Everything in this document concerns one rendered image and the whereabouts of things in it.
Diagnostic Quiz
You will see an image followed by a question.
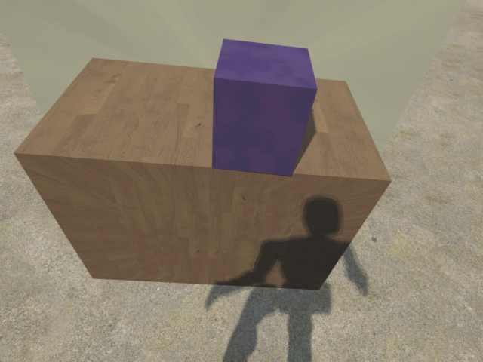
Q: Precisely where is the carton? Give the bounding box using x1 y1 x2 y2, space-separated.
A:
212 39 318 176

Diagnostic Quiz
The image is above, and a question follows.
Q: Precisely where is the pedestal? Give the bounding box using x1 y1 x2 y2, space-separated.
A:
14 58 392 290

